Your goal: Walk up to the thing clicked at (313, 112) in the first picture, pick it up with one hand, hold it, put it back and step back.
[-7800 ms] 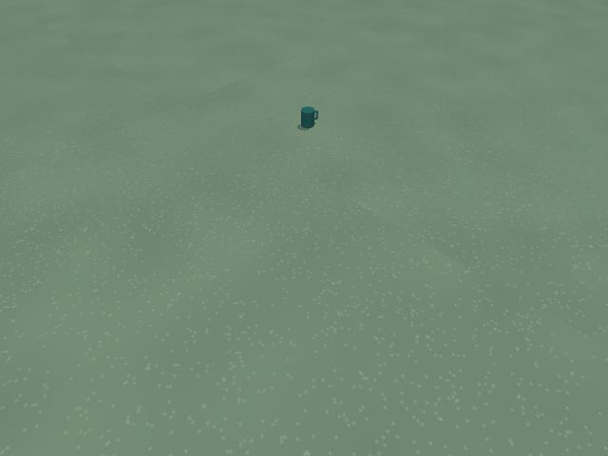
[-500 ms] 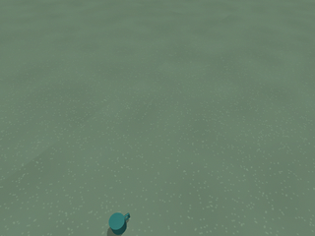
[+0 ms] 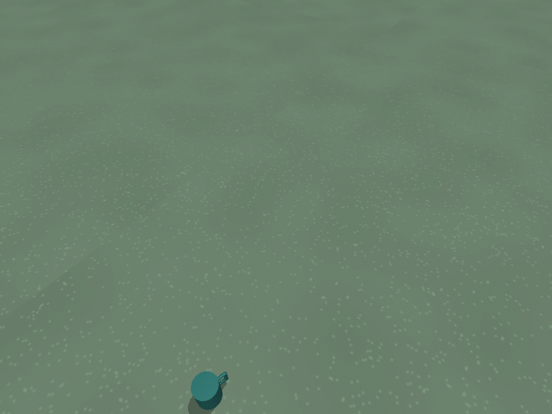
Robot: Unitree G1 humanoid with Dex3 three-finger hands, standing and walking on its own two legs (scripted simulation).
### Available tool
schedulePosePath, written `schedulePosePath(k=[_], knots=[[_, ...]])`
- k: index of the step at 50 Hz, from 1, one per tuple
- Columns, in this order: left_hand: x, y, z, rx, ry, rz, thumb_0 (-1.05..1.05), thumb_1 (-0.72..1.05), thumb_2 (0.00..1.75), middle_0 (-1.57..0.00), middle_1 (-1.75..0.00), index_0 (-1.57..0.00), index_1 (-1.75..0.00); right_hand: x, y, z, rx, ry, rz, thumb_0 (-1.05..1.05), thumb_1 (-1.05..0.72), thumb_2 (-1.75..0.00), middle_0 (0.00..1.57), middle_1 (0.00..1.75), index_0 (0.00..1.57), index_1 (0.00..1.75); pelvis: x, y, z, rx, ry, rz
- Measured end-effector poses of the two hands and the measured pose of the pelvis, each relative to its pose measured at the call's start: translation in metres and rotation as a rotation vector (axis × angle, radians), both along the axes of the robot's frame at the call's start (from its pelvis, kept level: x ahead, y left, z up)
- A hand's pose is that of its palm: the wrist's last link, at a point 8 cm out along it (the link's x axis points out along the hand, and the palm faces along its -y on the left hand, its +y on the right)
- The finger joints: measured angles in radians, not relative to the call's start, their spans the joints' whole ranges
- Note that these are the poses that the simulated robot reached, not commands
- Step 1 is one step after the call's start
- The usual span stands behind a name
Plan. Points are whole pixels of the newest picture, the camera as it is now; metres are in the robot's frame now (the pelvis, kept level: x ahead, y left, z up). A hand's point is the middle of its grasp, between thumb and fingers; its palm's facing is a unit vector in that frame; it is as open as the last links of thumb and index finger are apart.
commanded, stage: stand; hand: left
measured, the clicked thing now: (211, 387) +0.40 +0.22 -0.73
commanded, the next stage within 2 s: walk up in 1.92 s
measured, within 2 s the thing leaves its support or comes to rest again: neither
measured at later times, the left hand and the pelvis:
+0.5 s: hand out of the picture +0.08 +0.25 -0.16, palm faces -0.03 -0.94 -0.34, open 7.4 cm; pelvis +0.01 +0.00 +0.00, yaw +0 degrees
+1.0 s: hand out of the picture +0.08 +0.26 -0.16, palm faces -0.03 -0.94 -0.34, open 7.4 cm; pelvis +0.01 +0.00 +0.00, yaw +0 degrees
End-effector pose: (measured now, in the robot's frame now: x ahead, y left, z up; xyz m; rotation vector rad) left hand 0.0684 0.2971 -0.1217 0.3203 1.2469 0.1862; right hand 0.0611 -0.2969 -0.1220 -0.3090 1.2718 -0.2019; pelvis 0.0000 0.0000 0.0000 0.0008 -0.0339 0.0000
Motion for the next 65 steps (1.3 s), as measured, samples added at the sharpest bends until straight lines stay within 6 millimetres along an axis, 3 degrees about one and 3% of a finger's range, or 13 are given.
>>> schedulePosePath(k=[20, 65], knots=[[0.009, 0.000, 0.002, 0.003, -0.021, -0.004, 0.01, 0.91, 0.90, -0.21, -0.30, -0.20, -0.30, 0.017, 0.000, 0.003, -0.005, -0.044, 0.010, 0.01, -0.91, -0.90, 0.20, 0.30, 0.21, 0.30, 0.005, 0.000, 0.000, -0.001, -0.005, -0.004], [0.004, 0.004, 0.002, 0.004, -0.016, 0.000, 0.01, 0.91, 0.90, -0.21, -0.30, -0.20, -0.30, 0.010, 0.003, 0.003, -0.006, -0.036, 0.009, 0.01, -0.91, -0.90, 0.20, 0.30, 0.21, 0.30, 0.004, 0.003, 0.000, 0.001, -0.007, -0.001]])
